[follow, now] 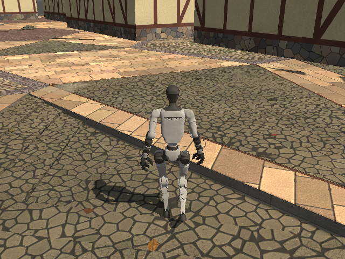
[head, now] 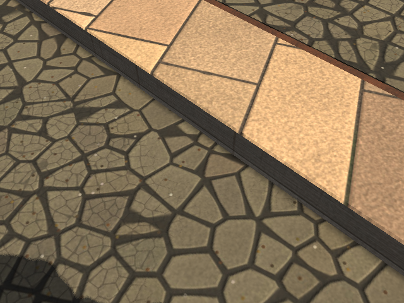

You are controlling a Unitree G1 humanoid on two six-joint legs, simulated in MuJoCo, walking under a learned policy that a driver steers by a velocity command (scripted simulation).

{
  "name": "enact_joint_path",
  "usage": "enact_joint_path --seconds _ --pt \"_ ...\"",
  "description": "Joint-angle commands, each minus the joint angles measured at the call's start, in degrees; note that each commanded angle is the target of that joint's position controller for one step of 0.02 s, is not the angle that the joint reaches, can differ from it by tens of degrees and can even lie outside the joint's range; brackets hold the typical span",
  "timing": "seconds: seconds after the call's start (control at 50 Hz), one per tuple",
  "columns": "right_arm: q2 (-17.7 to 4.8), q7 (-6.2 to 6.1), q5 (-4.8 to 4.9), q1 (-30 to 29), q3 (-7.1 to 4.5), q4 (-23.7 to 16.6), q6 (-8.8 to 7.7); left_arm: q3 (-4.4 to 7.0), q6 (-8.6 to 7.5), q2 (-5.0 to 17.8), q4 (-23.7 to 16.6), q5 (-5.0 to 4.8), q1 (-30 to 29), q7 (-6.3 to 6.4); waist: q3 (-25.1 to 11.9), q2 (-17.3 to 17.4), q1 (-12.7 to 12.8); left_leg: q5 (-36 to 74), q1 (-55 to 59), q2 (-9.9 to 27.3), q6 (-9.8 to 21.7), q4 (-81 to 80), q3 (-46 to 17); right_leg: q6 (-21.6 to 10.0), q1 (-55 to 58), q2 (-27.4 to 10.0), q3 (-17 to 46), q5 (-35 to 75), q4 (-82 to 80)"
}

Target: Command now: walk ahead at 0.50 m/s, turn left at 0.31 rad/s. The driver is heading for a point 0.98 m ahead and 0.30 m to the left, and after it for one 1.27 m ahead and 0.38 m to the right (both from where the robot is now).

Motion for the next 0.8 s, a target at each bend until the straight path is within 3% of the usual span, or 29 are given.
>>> enact_joint_path --seconds 0.02,0.06,0.1,0.18,0.24,0.28,0.3,0.32,0.34,0.36,0.38,0.4,0.42,0.44,0.48,0.52,0.6,0.64,0.7,0.74,0.76,0.78,0.8 --pt "-4.98 -1.0 0.74 7.29 -1.06 1.48 -0.15 0.8 0.31 4.54 -6.12 1.9 -3.85 -0.58 -2.05 0.37 -0.48 11.42 11.59 17.28 3.83 -13.97 -24.36 1.46 -16.3 -5.04 3.45 1.38 -4.27" --pt "-6.0 -0.99 1.06 8.25 -1.28 1.79 -1.12 0.5 1.45 3.35 -7.16 2.27 -4.13 -0.87 -2.16 1.17 0.78 11.1 6.65 15.62 3.23 -15.25 -22.09 3.04 -12.9 -5.47 2.99 3.96 -9.57" --pt "-7.98 -1.0 1.06 9.09 -1.85 2.01 -1.39 0.24 1.6 3.45 -9.75 2.0 -8.22 -0.94 -1.36 2.16 0.99 8.89 1.75 13.54 2.41 -16.19 -19.8 4.83 -11.51 -5.65 1.76 9.19 -16.95" --pt "-7.08 -0.43 0.63 11.13 -1.88 1.81 -0.58 -0.53 1.25 3.98 -13.53 0.57 -16.19 -1.02 -0.89 4.73 -1.9 3.35 -2.74 10.26 -1.04 -15.74 -18.2 6.03 -6.17 -4.55 0.18 23.2 -31.39" --pt "-7.67 -0.31 0.41 13.36 -2.35 1.67 -0.24 -0.4 0.87 5.96 -15.27 0.22 -18.6 -0.74 -1.0 4.78 -3.4 -0.89 -0.16 10.85 -2.81 -12.61 -21.49 5.92 -4.44 -4.63 2.0 25.0 -37.05" --pt "-8.55 -0.62 0.03 13.69 -2.98 0.93 0.14 0.24 0.13 8.02 -15.37 0.26 -17.08 -0.51 -0.63 4.38 -2.77 -3.5 1.96 11.15 -3.63 -8.13 -24.3 5.51 -2.4 -4.85 3.26 22.16 -41.7" --pt "-8.83 -0.76 0.05 13.2 -3.29 0.38 0.27 0.5 -0.56 8.38 -14.42 0.39 -13.68 -0.46 -1.17 3.25 -1.08 -4.2 1.61 10.09 -4.21 -3.62 -24.34 5.07 1.48 -4.72 2.97 22.22 -44.83" --pt "-7.57 -0.64 0.21 13.41 -3.17 0.01 0.12 1.05 -1.61 9.64 -12.49 1.11 -7.28 -0.3 -3.92 0.08 1.53 -5.48 -0.47 6.33 -5.31 6.17 -21.8 4.44 9.03 -5.08 2.89 21.16 -47.25" --pt "-3.83 -0.69 1.27 13.37 -2.3 -1.63 -0.45 1.95 -2.43 12.97 -11.28 2.71 1.04 0.04 -10.4 -6.21 4.55 -17.05 -7.58 1.96 -7.03 22.18 -15.91 2.18 20.43 -15.47 11.41 19.34 -46.81" --pt "-0.1 -1.59 1.2 20.04 -1.49 -1.84 -0.22 2.01 -1.56 14.53 -11.43 2.9 4.61 0.1 -13.69 -10.36 0.89 -35.8 -16.36 0.2 -8.42 35.24 -11.47 -0.07 27.96 -27.76 22.05 35.58 -41.73" --pt "-3.4 -2.15 1.35 22.14 -2.01 -2.36 0.76 3.54 -0.22 16.24 -10.63 1.68 3.45 0.53 -17.62 -15.15 1.14 -34.73 -23.33 1.97 -9.41 41.47 -7.8 -8.37 27.47 -31.58 34.22 16.52 -47.51" --pt "-6.06 -1.71 0.35 15.81 -2.29 -2.63 1.74 2.4 -0.14 10.1 -12.44 1.53 -0.24 0.38 -10.69 -5.89 1.65 -29.6 -25.59 5.89 -10.32 43.62 -8.64 -8.21 20.71 -26.88 30.52 4.1 -52.59" --pt "-6.69 -0.48 0.0 10.97 -2.69 -3.91 1.93 1.64 -0.29 7.41 -13.11 1.54 -3.52 0.22 -6.53 -4.25 1.85 -25.0 -25.49 7.23 -10.84 42.13 -8.2 -6.91 15.76 -23.32 23.76 4.51 -54.35" --pt "-5.68 0.44 -0.17 9.51 -2.68 -4.6 2.27 1.54 -0.36 7.06 -12.62 1.89 -3.62 0.31 -4.99 -4.92 1.23 -22.88 -24.6 8.45 -11.58 41.76 -7.74 -6.43 12.88 -21.83 18.61 12.26 -54.98" --pt "-3.33 1.7 -0.53 7.2 -2.2 -5.98 3.41 1.71 -0.87 6.65 -11.14 0.88 -2.11 0.55 -3.65 -5.76 0.07 -19.93 -22.27 10.1 -12.39 39.07 -7.26 -5.44 8.56 -19.79 12.17 17.55 -56.95" --pt "-2.38 2.24 -0.6 4.7 -1.88 -7.8 3.97 1.84 -1.59 6.06 -10.29 0.31 -0.69 0.36 -4.32 -4.99 -0.39 -17.22 -23.85 10.24 -12.57 37.93 -6.42 -5.6 9.58 -19.52 7.82 24.65 -57.44" --pt "-1.4 3.75 -0.55 -3.45 -0.78 -12.42 3.94 2.3 -1.7 5.99 -9.55 0.38 -0.4 -0.05 -3.24 -5.49 -0.17 -9.04 -22.43 10.86 -12.38 25.13 -4.04 -4.59 8.34 -17.31 -1.61 27.15 -58.96" --pt "-1.33 4.39 -0.43 -6.51 -0.25 -14.0 3.89 2.74 -1.69 7.26 -9.57 0.39 -0.81 -0.06 -2.43 -5.72 -0.11 -5.77 -16.94 10.43 -11.58 16.81 -1.99 -3.31 6.16 -16.62 -5.52 26.69 -59.44" --pt "-3.06 4.56 -0.93 -9.03 -0.34 -15.58 4.16 3.51 -1.01 9.52 -8.93 0.45 1.81 -0.01 -1.86 -5.39 0.73 -9.36 -13.12 9.0 -9.82 11.5 1.25 -2.32 8.97 -18.35 -7.96 30.06 -57.02" --pt "-4.33 4.17 -1.44 -7.92 -0.73 -15.81 4.15 3.85 -0.01 10.81 -8.37 0.54 3.54 0.09 -2.92 -5.43 0.23 -14.35 -9.63 6.41 -7.94 8.95 3.04 -1.63 12.46 -18.91 -10.29 42.51 -49.8" --pt "-5.15 3.9 -1.57 -3.91 -1.19 -14.81 3.88 4.01 0.67 11.51 -8.2 0.58 4.31 0.12 -5.41 -4.95 -1.38 -15.8 -4.59 4.15 -6.71 7.04 3.8 -1.28 13.27 -18.55 -11.74 48.84 -41.61" --pt "-6.51 3.31 -1.83 4.44 -2.07 -12.12 3.35 3.87 1.31 11.5 -8.49 0.57 4.73 0.09 -10.09 -2.44 -4.93 -14.97 6.23 1.54 -5.03 3.84 3.9 -0.13 9.88 -17.18 -13.77 48.73 -29.03" --pt "-11.14 2.2 -2.28 13.49 -3.73 -9.84 2.94 3.3 1.62 9.83 -10.17 1.04 5.76 -0.13 -16.37 5.02 -8.21 -23.25 19.9 9.08 -2.13 0.54 -8.19 1.76 -1.32 -15.37 -14.58 32.53 -11.02"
